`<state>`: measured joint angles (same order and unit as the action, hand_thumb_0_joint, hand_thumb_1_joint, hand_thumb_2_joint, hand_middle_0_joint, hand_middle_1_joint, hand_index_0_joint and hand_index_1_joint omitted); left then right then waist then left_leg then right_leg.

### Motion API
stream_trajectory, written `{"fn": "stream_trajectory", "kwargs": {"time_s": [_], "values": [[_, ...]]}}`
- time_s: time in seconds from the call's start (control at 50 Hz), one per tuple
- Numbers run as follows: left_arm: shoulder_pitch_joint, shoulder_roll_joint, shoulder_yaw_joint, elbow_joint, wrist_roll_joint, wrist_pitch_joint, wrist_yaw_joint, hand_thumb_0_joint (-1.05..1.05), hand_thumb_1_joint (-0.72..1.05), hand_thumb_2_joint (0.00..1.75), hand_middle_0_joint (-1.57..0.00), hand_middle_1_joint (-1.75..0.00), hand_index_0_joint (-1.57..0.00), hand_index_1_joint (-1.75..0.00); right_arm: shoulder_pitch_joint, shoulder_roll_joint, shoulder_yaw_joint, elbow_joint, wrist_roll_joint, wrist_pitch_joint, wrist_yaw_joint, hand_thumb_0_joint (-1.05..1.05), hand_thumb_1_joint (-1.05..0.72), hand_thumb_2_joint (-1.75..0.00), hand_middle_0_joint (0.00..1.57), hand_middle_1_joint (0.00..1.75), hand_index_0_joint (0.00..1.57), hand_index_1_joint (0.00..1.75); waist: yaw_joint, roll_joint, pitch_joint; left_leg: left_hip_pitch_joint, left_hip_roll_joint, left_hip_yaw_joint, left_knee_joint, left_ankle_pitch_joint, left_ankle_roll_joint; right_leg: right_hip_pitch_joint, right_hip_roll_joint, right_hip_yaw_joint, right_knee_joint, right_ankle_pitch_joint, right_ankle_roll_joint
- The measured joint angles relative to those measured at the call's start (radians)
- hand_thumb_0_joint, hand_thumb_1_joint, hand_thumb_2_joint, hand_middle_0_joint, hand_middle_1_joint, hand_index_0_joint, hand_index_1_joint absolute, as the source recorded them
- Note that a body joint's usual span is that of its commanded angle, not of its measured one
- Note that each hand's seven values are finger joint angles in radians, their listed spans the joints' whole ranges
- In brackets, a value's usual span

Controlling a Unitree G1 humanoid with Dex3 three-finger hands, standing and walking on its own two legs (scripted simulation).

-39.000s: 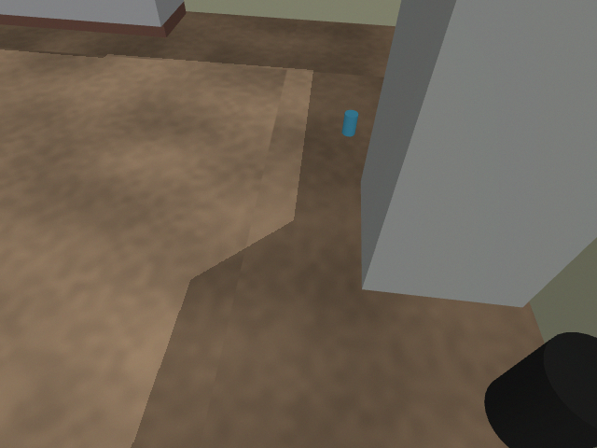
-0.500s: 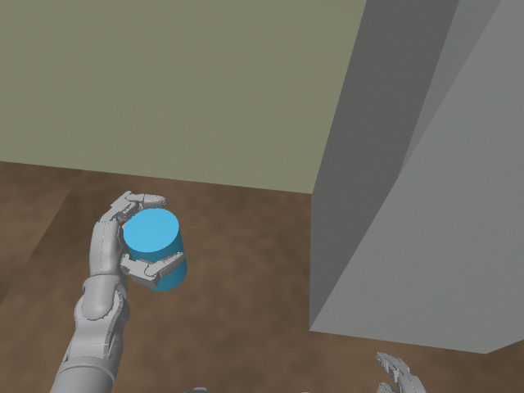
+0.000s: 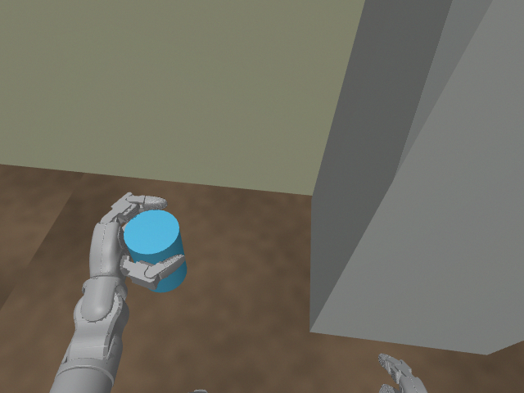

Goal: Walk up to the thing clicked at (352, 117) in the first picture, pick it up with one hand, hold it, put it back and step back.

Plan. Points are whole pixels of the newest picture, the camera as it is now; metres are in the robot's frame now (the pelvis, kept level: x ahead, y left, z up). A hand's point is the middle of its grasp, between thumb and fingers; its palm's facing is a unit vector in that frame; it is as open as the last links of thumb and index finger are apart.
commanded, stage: hold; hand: left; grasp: from the side
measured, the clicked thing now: (158, 253) +0.33 +0.16 +0.01
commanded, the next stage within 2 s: crouch in 1.20 s
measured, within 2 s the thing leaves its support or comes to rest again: neither
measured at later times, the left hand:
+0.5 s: hand (147, 239) +0.33 +0.17 +0.05, palm faces +0.14 -0.99 -0.04, open 10.7 cm
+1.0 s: hand (151, 235) +0.34 +0.17 +0.05, palm faces +0.13 -0.99 -0.04, open 10.7 cm
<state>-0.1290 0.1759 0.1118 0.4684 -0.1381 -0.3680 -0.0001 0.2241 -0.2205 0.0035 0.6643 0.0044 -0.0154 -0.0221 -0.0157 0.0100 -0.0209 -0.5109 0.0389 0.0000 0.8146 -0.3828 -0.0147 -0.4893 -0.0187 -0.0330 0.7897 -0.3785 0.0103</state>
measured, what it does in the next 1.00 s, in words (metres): stands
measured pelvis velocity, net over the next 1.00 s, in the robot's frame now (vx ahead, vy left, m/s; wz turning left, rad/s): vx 0.01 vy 0.00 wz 0.00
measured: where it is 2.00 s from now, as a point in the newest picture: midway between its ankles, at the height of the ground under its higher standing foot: outside the picture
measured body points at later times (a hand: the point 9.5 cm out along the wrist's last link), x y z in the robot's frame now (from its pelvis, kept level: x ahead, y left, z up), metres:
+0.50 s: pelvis +0.00 +0.00 +0.00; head +0.03 +0.01 +0.45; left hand +0.32 +0.23 +0.05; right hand +0.13 -0.24 -0.11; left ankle +0.02 +0.13 -0.71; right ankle +0.02 -0.13 -0.71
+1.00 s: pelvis +0.01 +0.00 +0.00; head +0.04 +0.01 +0.45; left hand +0.33 +0.22 +0.05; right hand +0.14 -0.24 -0.11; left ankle +0.02 +0.13 -0.71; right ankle +0.02 -0.13 -0.71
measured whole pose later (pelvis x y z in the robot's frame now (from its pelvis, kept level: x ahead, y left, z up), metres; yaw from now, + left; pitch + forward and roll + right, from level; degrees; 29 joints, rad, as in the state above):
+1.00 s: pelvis +0.01 +0.00 +0.00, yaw +0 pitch +5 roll -1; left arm -0.14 0.18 0.11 0.46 -0.13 -0.36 0.01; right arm 0.23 -0.21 0.00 0.67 0.00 -0.02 -0.01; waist -0.02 0.01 -0.03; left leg -0.52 0.04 0.00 0.82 -0.40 -0.01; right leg -0.49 -0.02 -0.03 0.79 -0.39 0.02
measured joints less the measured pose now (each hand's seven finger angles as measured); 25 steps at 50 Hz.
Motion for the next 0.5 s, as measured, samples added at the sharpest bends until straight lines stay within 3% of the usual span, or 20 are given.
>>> {"fn": "stream_trajectory", "kwargs": {"time_s": [0.12,0.3,0.5], "values": [[-0.022,0.002,0.018,0.018,-0.004,-0.003,0.003,0.0,-0.44,1.06,-0.67,-0.99,-0.66,-1.0,-0.004,0.004,0.001,0.002,-0.001,-0.001,-0.002,0.01,-0.92,-0.91,0.2,0.3,0.2,0.3,-0.002,-0.003,-0.001,-0.002,-0.001,-0.001,-0.004,0.004,0.0,-0.002,0.0,-0.001,-0.003,0.003,0.0],[0.007,-0.003,0.0,0.0,-0.004,-0.001,-0.006,0.0,-0.44,1.06,-0.67,-1.0,-0.66,-1.0,0.002,-0.002,-0.004,0.0,0.0,-0.003,0.002,0.01,-0.92,-0.91,0.2,0.3,0.2,0.3,-0.002,0.001,0.0,-0.008,-0.001,0.001,0.0,0.001,0.003,-0.006,0.0,0.001,-0.005,0.004,0.003],[-0.013,0.009,0.014,0.003,0.008,-0.005,0.01,0.0,-0.44,1.06,-0.67,-1.0,-0.66,-1.0,0.002,0.007,-0.001,0.002,-0.002,0.0,-0.002,0.01,-0.92,-0.91,0.2,0.3,0.2,0.3,0.0,-0.007,-0.001,-0.003,-0.001,0.002,0.002,-0.002,0.005,-0.001,-0.001,0.002,-0.005,0.002,0.004]]}}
